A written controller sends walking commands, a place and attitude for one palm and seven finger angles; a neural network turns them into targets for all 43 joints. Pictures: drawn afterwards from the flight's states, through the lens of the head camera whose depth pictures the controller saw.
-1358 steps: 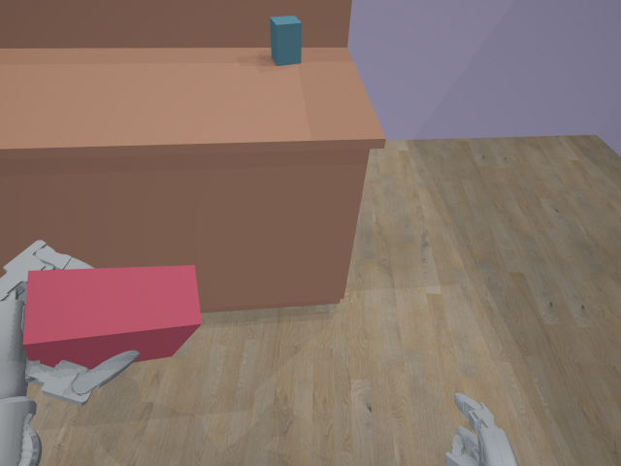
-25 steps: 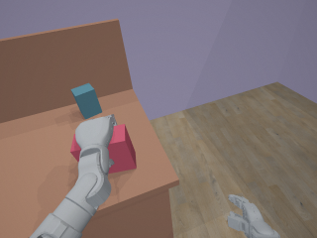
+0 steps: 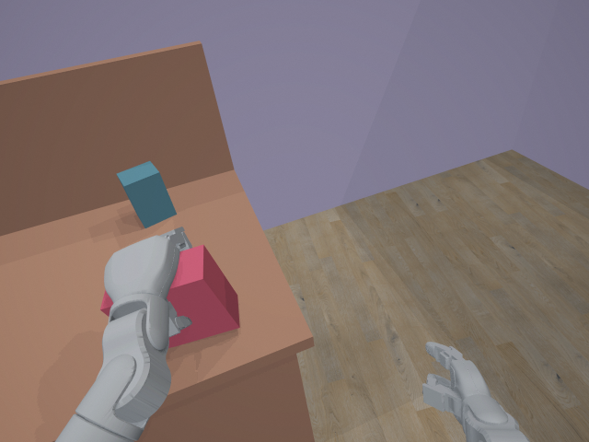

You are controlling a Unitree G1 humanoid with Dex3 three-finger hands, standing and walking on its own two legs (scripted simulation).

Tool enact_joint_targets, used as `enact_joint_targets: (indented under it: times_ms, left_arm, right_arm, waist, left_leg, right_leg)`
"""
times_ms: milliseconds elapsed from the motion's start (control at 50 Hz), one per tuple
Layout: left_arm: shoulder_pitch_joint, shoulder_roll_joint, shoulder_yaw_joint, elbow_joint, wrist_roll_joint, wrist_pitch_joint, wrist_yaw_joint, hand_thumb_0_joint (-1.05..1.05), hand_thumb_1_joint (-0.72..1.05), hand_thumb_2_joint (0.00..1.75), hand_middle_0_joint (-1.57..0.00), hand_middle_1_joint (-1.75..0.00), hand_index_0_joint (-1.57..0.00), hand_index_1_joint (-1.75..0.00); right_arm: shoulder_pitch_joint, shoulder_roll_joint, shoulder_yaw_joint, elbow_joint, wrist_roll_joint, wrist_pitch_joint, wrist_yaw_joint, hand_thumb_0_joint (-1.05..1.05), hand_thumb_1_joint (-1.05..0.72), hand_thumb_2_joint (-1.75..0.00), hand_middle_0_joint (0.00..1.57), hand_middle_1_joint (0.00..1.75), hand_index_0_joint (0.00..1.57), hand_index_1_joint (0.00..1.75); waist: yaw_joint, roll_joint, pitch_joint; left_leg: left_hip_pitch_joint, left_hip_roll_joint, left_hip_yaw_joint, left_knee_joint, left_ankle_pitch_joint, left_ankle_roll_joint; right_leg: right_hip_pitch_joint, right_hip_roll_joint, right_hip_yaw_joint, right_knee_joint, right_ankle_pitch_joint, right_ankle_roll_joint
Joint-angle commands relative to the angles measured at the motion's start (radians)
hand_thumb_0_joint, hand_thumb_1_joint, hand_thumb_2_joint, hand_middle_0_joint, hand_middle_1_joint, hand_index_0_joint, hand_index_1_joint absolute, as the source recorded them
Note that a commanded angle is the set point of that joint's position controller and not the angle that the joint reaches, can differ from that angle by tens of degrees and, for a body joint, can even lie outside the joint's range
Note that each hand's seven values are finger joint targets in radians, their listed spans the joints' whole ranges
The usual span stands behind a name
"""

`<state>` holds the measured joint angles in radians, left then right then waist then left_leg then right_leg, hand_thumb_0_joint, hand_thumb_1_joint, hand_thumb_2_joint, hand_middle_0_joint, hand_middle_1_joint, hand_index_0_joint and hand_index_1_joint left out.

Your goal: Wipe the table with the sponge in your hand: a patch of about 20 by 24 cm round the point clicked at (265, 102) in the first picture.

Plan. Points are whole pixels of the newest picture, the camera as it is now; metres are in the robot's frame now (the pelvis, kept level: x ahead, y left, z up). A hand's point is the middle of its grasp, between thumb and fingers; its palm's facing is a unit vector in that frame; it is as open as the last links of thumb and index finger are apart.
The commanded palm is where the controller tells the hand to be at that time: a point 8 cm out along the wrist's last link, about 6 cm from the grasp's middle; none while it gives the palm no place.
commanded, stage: slide back across to the middle lane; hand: left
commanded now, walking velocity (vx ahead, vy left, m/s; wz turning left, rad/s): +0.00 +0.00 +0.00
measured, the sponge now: (184, 309) +0.28 +0.20 +0.07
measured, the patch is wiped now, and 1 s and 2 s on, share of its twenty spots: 0.95 0.95 0.95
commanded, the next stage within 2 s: wipe forward along the middle lane in 0.48 s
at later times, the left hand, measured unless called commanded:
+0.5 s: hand (127, 307) +0.24 +0.24 +0.13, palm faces +0.14 -0.20 -0.97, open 10.1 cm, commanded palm +0.20 +0.26 +0.18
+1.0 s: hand (115, 297) +0.26 +0.28 +0.12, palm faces +0.04 -0.08 -1.00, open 10.1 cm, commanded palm +0.24 +0.29 +0.16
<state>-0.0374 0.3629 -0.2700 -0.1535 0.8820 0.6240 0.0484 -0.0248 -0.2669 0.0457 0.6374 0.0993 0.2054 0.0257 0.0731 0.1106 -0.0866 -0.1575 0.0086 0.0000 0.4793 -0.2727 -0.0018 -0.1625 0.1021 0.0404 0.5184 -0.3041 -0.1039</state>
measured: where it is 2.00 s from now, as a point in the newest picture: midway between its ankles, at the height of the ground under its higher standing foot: outside the picture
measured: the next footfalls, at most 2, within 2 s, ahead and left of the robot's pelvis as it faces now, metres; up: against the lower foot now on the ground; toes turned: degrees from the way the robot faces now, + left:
none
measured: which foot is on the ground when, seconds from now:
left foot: down 0.00-1.00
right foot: down 0.00-1.00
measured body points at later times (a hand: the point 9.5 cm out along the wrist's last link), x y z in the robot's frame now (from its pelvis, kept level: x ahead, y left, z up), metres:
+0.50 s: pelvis -0.02 +0.01 +0.00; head -0.06 -0.05 +0.44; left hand +0.22 +0.25 +0.18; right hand +0.23 -0.21 -0.08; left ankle -0.01 +0.15 -0.74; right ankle -0.02 -0.05 -0.74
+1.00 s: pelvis -0.02 +0.02 +0.00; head -0.06 -0.04 +0.45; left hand +0.25 +0.28 +0.17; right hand +0.21 -0.19 -0.09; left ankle -0.01 +0.15 -0.74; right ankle -0.02 -0.05 -0.74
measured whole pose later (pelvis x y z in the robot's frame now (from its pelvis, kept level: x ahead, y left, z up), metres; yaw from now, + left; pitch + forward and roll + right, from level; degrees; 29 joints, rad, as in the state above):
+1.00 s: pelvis -0.02 +0.02 +0.00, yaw +1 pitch -3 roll +1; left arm -0.14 0.44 -0.18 0.06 0.91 0.50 -0.05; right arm 0.03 -0.26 0.06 0.68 0.08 0.12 -0.07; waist 0.08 0.11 -0.06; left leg -0.18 -0.02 -0.03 0.46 -0.23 0.00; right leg -0.18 0.08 0.03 0.49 -0.26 -0.08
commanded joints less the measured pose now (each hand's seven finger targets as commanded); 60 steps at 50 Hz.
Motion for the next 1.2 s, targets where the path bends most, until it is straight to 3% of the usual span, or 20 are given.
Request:
enact_joint_targets:
  times_ms: [0,20,120,200,240,280,360,380,420,460,560,660,820,880,920,960,1020,1100,1180]
  left_arm:
    - [-0.046,0.142,0.127,-0.143,-0.032,0.002,-0.028,0.0,0.1,1.3,-1.2,-1.6,-1.2,-1.6]
    - [-0.071,0.168,0.15,-0.162,-0.026,-0.001,-0.028,0.0,0.1,1.3,-1.2,-1.6,-1.2,-1.6]
    - [-0.089,0.189,0.167,-0.243,-0.018,-0.006,-0.03,0.0,0.1,1.3,-1.2,-1.6,-1.2,-1.6]
    - [-0.056,0.24,0.221,-0.241,-0.026,-0.013,-0.026,0.0,0.1,1.3,-1.2,-1.6,-1.2,-1.6]
    - [-0.098,0.264,0.238,-0.233,-0.02,-0.013,-0.027,0.0,0.1,1.3,-1.2,-1.6,-1.2,-1.6]
    - [-0.067,0.267,0.247,-0.223,-0.026,-0.017,-0.029,0.0,0.1,1.3,-1.2,-1.6,-1.2,-1.6]
    - [-0.061,0.27,0.248,-0.222,-0.02,-0.026,-0.039,0.0,0.1,1.3,-1.2,-1.6,-1.2,-1.6]
    - [-0.049,0.275,0.255,-0.225,-0.022,-0.031,-0.04,0.0,0.1,1.3,-1.2,-1.6,-1.2,-1.6]
    - [-0.041,0.284,0.266,-0.24,-0.017,-0.04,-0.045,0.0,0.1,1.3,-1.2,-1.6,-1.2,-1.6]
    - [-0.034,0.285,0.265,-0.216,-0.018,-0.047,-0.047,0.0,0.1,1.3,-1.2,-1.6,-1.2,-1.6]
    - [-0.038,0.316,0.293,-0.183,-0.005,-0.073,-0.05,0.0,0.1,1.3,-1.2,-1.6,-1.2,-1.6]
    - [-0.169,0.289,0.243,-0.09,0.019,-0.086,-0.054,0.0,0.1,1.3,-1.2,-1.6,-1.2,-1.6]
    - [-0.309,0.28,0.212,0.07,0.074,-0.103,-0.062,0.0,0.1,1.3,-1.2,-1.6,-1.2,-1.6]
    - [-0.337,0.26,0.2,0.116,0.059,-0.112,-0.061,0.0,0.1,1.3,-1.2,-1.6,-1.2,-1.6]
    - [-0.338,0.291,0.236,0.134,0.054,-0.126,-0.062,0.0,0.1,1.3,-1.2,-1.6,-1.2,-1.6]
    - [-0.335,0.278,0.225,0.187,0.05,-0.137,-0.066,0.0,0.1,1.3,-1.2,-1.6,-1.2,-1.6]
    - [-0.371,0.293,0.226,0.209,0.062,-0.144,-0.075,0.0,0.1,1.3,-1.2,-1.6,-1.2,-1.6]
    - [-0.386,0.262,0.197,0.256,0.073,-0.162,-0.08,0.0,0.1,1.3,-1.2,-1.6,-1.2,-1.6]
    - [-0.424,0.285,0.211,0.335,0.076,-0.186,-0.081,0.0,0.1,1.3,-1.2,-1.6,-1.2,-1.6]
  right_arm:
    - [-0.264,-0.068,-0.026,-0.191,-0.008,-0.056,-0.013,0.0,-0.9,-0.9,0.2,0.3,0.2,0.3]
    - [-0.259,-0.072,-0.027,-0.185,-0.008,-0.053,-0.014,0.0,-0.9,-0.9,0.2,0.3,0.2,0.3]
    - [-0.261,-0.07,-0.028,-0.197,-0.016,-0.054,-0.025,0.0,-0.9,-0.9,0.2,0.3,0.2,0.3]
    - [-0.255,-0.071,-0.027,-0.198,-0.022,-0.059,-0.039,0.0,-0.9,-0.9,0.2,0.3,0.2,0.3]
    - [-0.254,-0.074,-0.028,-0.193,-0.022,-0.058,-0.046,0.0,-0.9,-0.9,0.2,0.3,0.2,0.3]
    - [-0.252,-0.074,-0.026,-0.196,-0.024,-0.062,-0.05,0.0,-0.9,-0.9,0.2,0.3,0.2,0.3]
    - [-0.253,-0.078,-0.029,-0.198,-0.023,-0.073,-0.057,0.0,-0.9,-0.9,0.2,0.3,0.2,0.3]
    - [-0.247,-0.079,-0.03,-0.198,-0.026,-0.077,-0.059,0.0,-0.9,-0.9,0.2,0.3,0.2,0.3]
    - [-0.241,-0.08,-0.031,-0.199,-0.026,-0.083,-0.058,0.0,-0.9,-0.9,0.2,0.3,0.2,0.3]
    - [-0.242,-0.083,-0.03,-0.198,-0.028,-0.091,-0.065,0.0,-0.9,-0.9,0.2,0.3,0.2,0.3]
    - [-0.234,-0.087,-0.032,-0.188,-0.032,-0.108,-0.073,0.0,-0.9,-0.9,0.2,0.3,0.2,0.3]
    - [-0.224,-0.092,-0.03,-0.167,-0.03,-0.124,-0.089,0.0,-0.9,-0.9,0.2,0.3,0.2,0.3]
    - [-0.2,-0.096,-0.029,-0.137,-0.029,-0.138,-0.095,0.0,-0.9,-0.9,0.2,0.3,0.2,0.3]
    - [-0.2,-0.097,-0.029,-0.136,-0.028,-0.14,-0.097,0.0,-0.9,-0.9,0.2,0.3,0.2,0.3]
    - [-0.186,-0.101,-0.033,-0.128,-0.03,-0.143,-0.097,0.0,-0.9,-0.9,0.2,0.3,0.2,0.3]
    - [-0.176,-0.103,-0.029,-0.12,-0.03,-0.143,-0.098,0.0,-0.9,-0.9,0.2,0.3,0.2,0.3]
    - [-0.159,-0.109,-0.032,-0.114,-0.029,-0.14,-0.095,0.0,-0.9,-0.9,0.2,0.3,0.2,0.3]
    - [-0.142,-0.109,-0.032,-0.114,-0.028,-0.143,-0.093,0.0,-0.9,-0.9,0.2,0.3,0.2,0.3]
    - [-0.11,-0.117,-0.035,-0.103,-0.028,-0.141,-0.098,0.0,-0.9,-0.9,0.2,0.3,0.2,0.3]
  waist:
    - [0.022,-0.191,-0.099]
    - [0.017,-0.157,-0.106]
    - [0.021,-0.109,-0.115]
    - [0.029,-0.14,-0.112]
    - [0.026,-0.125,-0.093]
    - [0.033,-0.136,-0.081]
    - [0.035,-0.098,-0.071]
    - [0.037,-0.119,-0.083]
    - [0.037,-0.104,-0.099]
    - [0.038,-0.124,-0.061]
    - [0.04,-0.133,-0.043]
    - [0.016,-0.11,0.013]
    - [0.013,-0.136,-0.057]
    - [0.014,-0.166,-0.064]
    - [0.017,-0.161,-0.086]
    - [0.009,-0.183,-0.049]
    - [0.002,-0.147,-0.052]
    - [-0.003,-0.143,-0.04]
    - [-0.012,-0.188,-0.032]
  left_leg:
    - [-0.04,-0.056,0.006,-0.003,0.253,0.053]
    - [-0.031,-0.055,0.002,-0.009,0.256,0.051]
    - [-0.012,-0.054,-0.006,-0.013,0.267,0.054]
    - [-0.019,-0.056,-0.007,-0.006,0.259,0.055]
    - [-0.02,-0.054,-0.009,-0.016,0.235,0.055]
    - [-0.024,-0.055,-0.014,-0.02,0.221,0.055]
    - [-0.019,-0.058,-0.016,-0.02,0.207,0.055]
    - [-0.018,-0.059,-0.016,-0.017,0.207,0.057]
    - [-0.013,-0.058,-0.019,-0.022,0.214,0.056]
    - [-0.024,-0.059,-0.021,-0.023,0.183,0.059]
    - [-0.028,-0.06,-0.026,-0.024,0.155,0.059]
    - [-0.026,-0.058,-0.026,-0.048,0.081,0.057]
    - [-0.025,-0.059,-0.024,-0.075,0.078,0.052]
    - [-0.036,-0.06,-0.022,-0.075,0.079,0.055]
    - [-0.033,-0.06,-0.023,-0.076,0.1,0.055]
    - [-0.045,-0.059,-0.021,-0.072,0.096,0.055]
    - [-0.043,-0.059,-0.022,-0.076,0.11,0.052]
    - [-0.048,-0.06,-0.023,-0.068,0.117,0.056]
    - [-0.07,-0.061,-0.02,-0.066,0.098,0.056]
  right_leg:
    - [0.129,-0.085,0.156,-0.074,0.556,0.066]
    - [0.122,-0.079,0.164,-0.077,0.529,0.058]
    - [0.106,-0.073,0.154,-0.083,0.459,0.048]
    - [0.115,-0.081,0.168,-0.084,0.473,0.053]
    - [0.093,-0.077,0.168,-0.096,0.388,0.049]
    - [0.084,-0.076,0.166,-0.106,0.344,0.049]
    - [0.061,-0.075,0.162,-0.115,0.279,0.045]
    - [0.07,-0.076,0.166,-0.118,0.28,0.047]
    - [0.076,-0.075,0.159,-0.113,0.278,0.045]
    - [0.048,-0.075,0.158,-0.128,0.218,0.048]
    - [0.025,-0.076,0.161,-0.144,0.151,0.046]
    - [-0.043,-0.072,0.142,-0.182,0.015,0.044]
    - [-0.004,-0.067,0.108,-0.173,0.03,0.042]
    - [0.011,-0.07,0.092,-0.168,0.061,0.048]
    - [0.037,-0.069,0.095,-0.159,0.111,0.047]
    - [0.018,-0.069,0.09,-0.163,0.125,0.05]
    - [0.018,-0.068,0.092,-0.16,0.146,0.045]
    - [0.003,-0.068,0.075,-0.158,0.17,0.045]
    - [0.001,-0.068,0.076,-0.164,0.159,0.05]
